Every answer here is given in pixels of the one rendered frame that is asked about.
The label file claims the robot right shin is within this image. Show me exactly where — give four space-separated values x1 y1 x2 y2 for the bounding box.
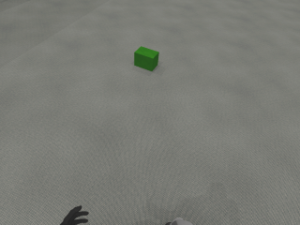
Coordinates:
171 217 183 224

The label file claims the carton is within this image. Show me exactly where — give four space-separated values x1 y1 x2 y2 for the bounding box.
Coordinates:
134 46 159 71

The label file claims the left robot hand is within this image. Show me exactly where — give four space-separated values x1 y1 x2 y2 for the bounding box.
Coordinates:
60 205 89 225

